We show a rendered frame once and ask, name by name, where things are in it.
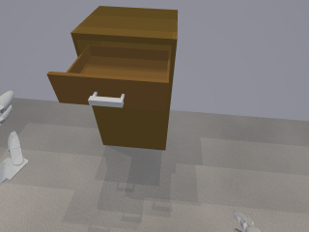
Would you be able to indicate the handle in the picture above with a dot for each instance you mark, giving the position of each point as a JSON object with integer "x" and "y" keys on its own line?
{"x": 106, "y": 101}

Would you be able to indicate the robot left hand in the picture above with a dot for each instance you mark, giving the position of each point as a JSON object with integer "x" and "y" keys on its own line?
{"x": 10, "y": 166}

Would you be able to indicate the robot right hand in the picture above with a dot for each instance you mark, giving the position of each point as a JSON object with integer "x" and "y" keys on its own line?
{"x": 245, "y": 222}

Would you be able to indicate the cabinet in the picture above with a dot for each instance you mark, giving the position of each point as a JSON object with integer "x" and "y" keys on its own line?
{"x": 136, "y": 28}

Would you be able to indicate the drawer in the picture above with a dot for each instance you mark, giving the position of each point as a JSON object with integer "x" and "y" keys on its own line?
{"x": 142, "y": 74}

